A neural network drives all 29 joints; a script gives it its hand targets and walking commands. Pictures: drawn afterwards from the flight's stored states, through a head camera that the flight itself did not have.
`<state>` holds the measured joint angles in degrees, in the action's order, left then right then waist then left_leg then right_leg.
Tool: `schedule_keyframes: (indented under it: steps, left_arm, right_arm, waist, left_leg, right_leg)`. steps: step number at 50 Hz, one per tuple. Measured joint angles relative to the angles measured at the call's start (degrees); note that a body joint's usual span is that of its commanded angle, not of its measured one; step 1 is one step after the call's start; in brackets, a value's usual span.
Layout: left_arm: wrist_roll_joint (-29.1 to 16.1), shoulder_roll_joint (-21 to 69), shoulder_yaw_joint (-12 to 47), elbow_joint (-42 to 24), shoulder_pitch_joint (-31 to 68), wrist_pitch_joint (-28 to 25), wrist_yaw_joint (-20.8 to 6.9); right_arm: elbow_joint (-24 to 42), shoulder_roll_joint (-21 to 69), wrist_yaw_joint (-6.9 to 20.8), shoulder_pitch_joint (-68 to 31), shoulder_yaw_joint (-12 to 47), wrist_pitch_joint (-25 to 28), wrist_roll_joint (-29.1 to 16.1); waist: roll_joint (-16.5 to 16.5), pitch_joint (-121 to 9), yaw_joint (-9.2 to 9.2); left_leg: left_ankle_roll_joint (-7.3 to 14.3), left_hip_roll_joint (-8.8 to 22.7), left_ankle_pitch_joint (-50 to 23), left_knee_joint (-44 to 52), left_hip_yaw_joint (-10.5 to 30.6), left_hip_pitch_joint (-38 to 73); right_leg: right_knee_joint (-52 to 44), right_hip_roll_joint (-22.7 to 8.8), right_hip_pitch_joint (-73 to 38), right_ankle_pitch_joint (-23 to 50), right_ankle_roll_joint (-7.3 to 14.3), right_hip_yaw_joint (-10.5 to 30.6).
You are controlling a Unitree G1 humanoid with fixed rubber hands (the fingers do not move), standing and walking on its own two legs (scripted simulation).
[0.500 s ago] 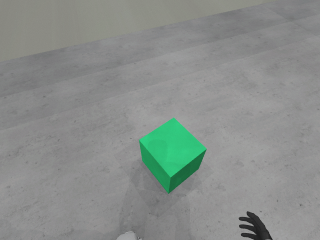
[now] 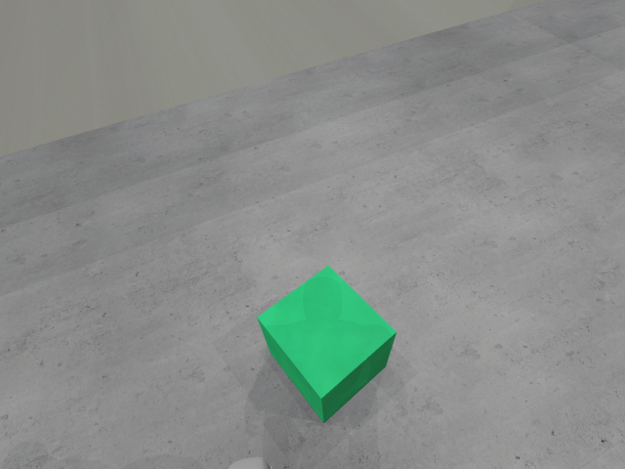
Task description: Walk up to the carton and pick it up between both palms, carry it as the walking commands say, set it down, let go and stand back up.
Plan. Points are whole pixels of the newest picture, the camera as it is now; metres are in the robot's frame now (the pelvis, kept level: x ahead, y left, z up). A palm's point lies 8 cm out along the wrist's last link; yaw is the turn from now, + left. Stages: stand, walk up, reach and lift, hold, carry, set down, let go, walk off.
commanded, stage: walk up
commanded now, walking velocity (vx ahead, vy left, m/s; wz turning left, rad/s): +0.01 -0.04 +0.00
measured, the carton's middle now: (326, 343) +0.52 +0.03 -0.64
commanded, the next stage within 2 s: none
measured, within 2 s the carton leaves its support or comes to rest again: neither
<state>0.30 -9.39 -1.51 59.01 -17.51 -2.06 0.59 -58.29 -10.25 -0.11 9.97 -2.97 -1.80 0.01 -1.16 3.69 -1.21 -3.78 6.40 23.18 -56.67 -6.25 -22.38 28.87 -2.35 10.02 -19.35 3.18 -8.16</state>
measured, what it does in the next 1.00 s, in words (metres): steps on the spot: left foot, then left foot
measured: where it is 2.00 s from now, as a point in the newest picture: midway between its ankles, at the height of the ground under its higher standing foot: outside the picture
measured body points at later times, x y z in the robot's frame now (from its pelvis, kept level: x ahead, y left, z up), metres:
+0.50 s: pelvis +0.02 -0.01 -0.01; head +0.04 -0.02 +0.44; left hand +0.06 +0.23 -0.16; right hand +0.08 -0.25 -0.17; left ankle +0.01 +0.14 -0.70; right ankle -0.01 -0.06 -0.74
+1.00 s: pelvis +0.00 +0.00 +0.00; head +0.02 +0.01 +0.45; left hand +0.01 +0.22 -0.16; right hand +0.04 -0.24 -0.15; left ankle +0.03 +0.15 -0.74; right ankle -0.01 -0.06 -0.74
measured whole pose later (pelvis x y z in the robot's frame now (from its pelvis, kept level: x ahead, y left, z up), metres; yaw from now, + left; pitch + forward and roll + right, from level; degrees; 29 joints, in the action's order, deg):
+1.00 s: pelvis +0.00 +0.00 +0.00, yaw -2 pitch -1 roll +0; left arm 1.5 -8.8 -0.8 59.1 -16.7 -0.7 2.4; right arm -60.9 -9.8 -2.0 11.3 -1.7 -1.3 0.0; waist -1.1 3.2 -1.2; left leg -2.7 5.8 11.9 -27.3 -6.0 -14.1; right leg 26.4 2.0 10.3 -15.7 5.0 -8.2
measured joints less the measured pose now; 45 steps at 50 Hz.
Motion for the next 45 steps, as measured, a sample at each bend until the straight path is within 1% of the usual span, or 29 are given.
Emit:
schedule_keyframes:
  steps: [2, 5, 6, 7, 8, 10, 12, 15, 17, 19, 21, 22, 24, 27, 29, 32, 35, 37, 38, 39, 41, 45]
  left_arm:
    - [0.04, 0.62, 0.01, 0.00, -0.92, 0.00, 0.52]
    - [0.12, 1.23, 0.01, -0.01, -1.89, 0.00, 1.00]
    - [0.01, 1.30, 0.01, -0.01, -2.08, 0.01, 1.10]
    - [-0.12, 1.30, 0.00, -0.01, -2.22, 0.01, 1.18]
    - [-0.32, 1.08, -0.01, 0.00, -2.06, 0.09, 1.20]
    - [-0.47, 0.66, -0.01, 0.01, -1.25, 0.54, 1.20]
    - [-0.40, 0.35, 0.00, -0.01, -0.12, 1.23, 1.20]
    - [-0.25, -0.32, -0.01, -0.03, 2.02, 1.99, 1.13]
    - [-0.24, -0.91, -0.01, -0.04, 3.23, 2.03, 1.04]
    - [-0.24, -1.40, 0.00, -0.02, 3.88, 2.05, 0.96]
    - [0.03, -1.45, 0.01, -0.02, 3.92, 2.06, 0.77]
    - [0.33, -1.55, 0.00, -0.01, 3.91, 2.06, 0.71]
    - [0.67, -1.55, 0.01, -0.01, 3.63, 2.07, 0.60]
    - [0.67, -1.22, 0.06, -0.01, 2.76, 2.08, 0.59]
    - [0.55, -0.76, 0.15, -0.02, 2.02, 2.02, 0.62]
    - [0.46, 0.50, 0.60, -0.04, 1.13, 1.48, 0.87]
    - [0.59, 1.77, 0.68, -0.02, 0.63, 1.35, 1.11]
    - [0.76, 2.24, 0.67, 0.03, 0.35, 1.35, 1.59]
    - [0.82, 2.21, 0.67, 0.10, 0.25, 1.36, 1.80]
    - [0.84, 2.07, 0.67, 0.12, 0.27, 1.35, 1.81]
    - [0.80, 1.75, 0.67, 0.11, 0.40, 1.35, 1.82]
    - [1.03, 1.06, 0.67, 0.11, 0.79, 1.35, 1.82]
  right_arm:
    - [0.17, -0.01, -0.05, -2.16, 0.00, 0.00, 0.00]
    - [0.64, -0.01, -0.29, -4.97, 0.12, 0.29, 0.00]
    - [0.65, -0.02, -0.42, -5.68, 0.21, 0.53, 0.00]
    - [0.65, -0.02, -0.54, -6.15, 0.30, 0.88, 0.00]
    - [0.52, 0.13, -0.65, -6.32, 0.39, 1.28, 0.00]
    - [0.33, 0.35, -0.71, -6.14, 0.57, 1.73, 0.00]
    - [0.31, 0.36, -1.06, -5.28, 0.57, 1.86, 0.00]
    - [0.11, 0.36, -1.52, -3.93, 0.58, 1.72, 0.00]
    - [-0.01, 0.36, -1.77, -3.06, 0.57, 1.14, 0.00]
    - [-0.07, 0.36, -1.94, -2.28, 0.58, 0.45, 0.00]
    - [-0.08, 0.42, -1.98, -1.21, 0.58, -0.56, 0.00]
    - [-0.10, 0.44, -2.06, -0.71, 0.57, -1.09, 0.00]
    - [-0.09, 0.45, -2.26, 0.10, 0.57, -2.05, 0.00]
    - [-0.09, 0.44, -2.23, 0.98, 0.58, -2.35, 0.00]
    - [-0.19, 0.43, -2.02, 1.16, 0.58, -2.19, 0.00]
    - [-0.84, 0.41, -1.93, 0.84, 0.58, -1.75, 0.00]
    - [-0.93, 0.40, -1.92, 0.56, 0.59, -1.56, 0.00]
    - [-0.96, 0.40, -1.92, 0.41, 0.66, -1.14, 0.00]
    - [-1.17, 0.41, -1.92, 0.31, 0.72, -0.81, 0.00]
    - [-1.43, 0.45, -1.92, 0.25, 0.90, -0.53, 0.00]
    - [-1.75, 0.45, -1.91, 0.30, 1.07, -0.22, 0.00]
    - [-1.98, 0.45, -1.91, 0.46, 1.13, 0.09, 0.00]
  waist:
    - [0.02, -0.02, 0.01]
    - [0.04, -0.04, 0.04]
    - [0.06, -0.05, 0.05]
    - [0.10, -0.06, 0.06]
    - [-0.37, -0.01, 0.01]
    - [-1.13, -0.05, 0.02]
    - [-1.31, -0.08, 0.01]
    - [-1.32, -0.06, 0.00]
    - [-1.34, -0.01, -0.01]
    - [-0.92, -0.01, -0.01]
    - [0.12, -0.14, -0.02]
    - [0.09, -0.14, -0.04]
    - [0.07, -0.10, -0.07]
    - [0.11, -0.14, -0.04]
    - [0.20, -0.17, -0.03]
    - [0.48, -0.20, -0.01]
    - [0.51, -0.23, 0.03]
    - [0.52, -0.23, 0.02]
    - [0.48, -0.20, 0.00]
    - [0.26, -0.18, -0.03]
    - [0.04, -0.40, -0.03]
    - [0.05, -0.52, -0.03]
  left_leg:
    - [0.25, -0.42, 0.02, 5.05, 0.02, 0.44]
    - [0.67, -1.11, -0.93, 16.72, 0.06, 2.40]
    - [0.98, -1.28, -2.99, 21.36, 0.07, 3.49]
    - [1.33, -1.28, -9.15, 25.81, 0.05, 4.83]
    - [1.85, -1.40, -11.23, 26.74, -0.04, 5.51]
    - [2.09, -1.42, -9.08, 25.06, -0.06, 5.66]
    - [2.19, -1.42, -7.31, 24.21, -0.09, 6.30]
    - [2.15, -1.43, -6.69, 23.66, -0.38, 6.79]
    - [1.82, -1.44, -6.43, 22.96, -0.63, 6.84]
    - [1.22, -1.10, -5.84, 21.63, -0.76, 6.67]
    - [1.24, -0.24, -5.67, 20.56, -0.52, 6.57]
    - [1.29, -0.25, -2.78, 18.29, -0.55, 6.00]
    - [1.29, -0.27, 2.49, 10.17, -0.56, 3.74]
    - [1.35, -0.25, 3.58, 1.12, -0.51, 1.28]
    - [1.35, -0.23, 3.39, -0.48, -0.40, 1.02]
    - [1.38, -0.35, 3.31, 5.33, 0.11, 2.01]
    - [1.69, -0.37, 2.53, 15.94, 0.20, 4.57]
    - [1.98, -0.38, -1.43, 24.00, 0.37, 7.06]
    - [1.92, -0.39, -7.83, 26.74, 0.46, 7.90]
    - [1.54, -0.43, -10.26, 27.07, 0.45, 8.02]
    - [1.10, -0.47, -9.65, 26.94, 0.40, 8.02]
    - [1.05, -0.50, -9.56, 27.60, 0.32, 8.02]
  right_leg:
    - [-0.25, 0.11, 0.00, -0.30, 0.00, -0.02]
    - [-0.02, 0.67, 0.01, -1.00, -0.04, -0.08]
    - [0.41, 0.95, 0.01, -1.42, -0.18, -0.09]
    - [1.25, 1.30, -0.01, -2.09, -0.41, -0.10]
    - [2.37, 1.21, -0.05, -2.89, -0.63, -0.03]
    - [4.95, 0.99, 0.15, -4.26, -0.66, -0.05]
    - [7.75, 0.98, 0.48, -7.28, -0.66, 0.02]
    - [11.17, 0.97, 1.96, -9.80, -0.66, 0.15]
    - [9.41, 0.96, 2.00, -8.23, -0.66, 0.18]
    - [7.77, 1.17, 1.89, -3.74, -0.52, 0.14]
    - [7.72, 2.13, 1.51, -3.77, 0.47, -0.04]
    - [7.60, 2.26, 1.37, -4.12, 1.02, -0.01]
    - [6.77, 2.54, 1.16, -4.07, 1.91, -0.01]
    - [5.28, 2.96, 1.08, -3.13, 2.27, -0.04]
    - [4.38, 3.31, 1.05, -2.59, 2.43, -0.08]
    - [2.23, 3.82, 1.08, -1.09, 2.44, -0.12]
    - [0.76, 4.07, 1.09, 0.04, 2.44, -0.15]
    - [0.83, 4.31, 1.07, 0.16, 2.43, -0.17]
    - [1.09, 4.42, 1.04, 0.08, 2.37, -0.14]
    - [1.05, 4.35, 0.89, 0.12, 2.24, -0.08]
    - [0.12, 4.30, 0.48, 0.78, 1.96, -0.08]
    - [-1.20, 4.34, 0.28, 2.16, 1.81, -0.08]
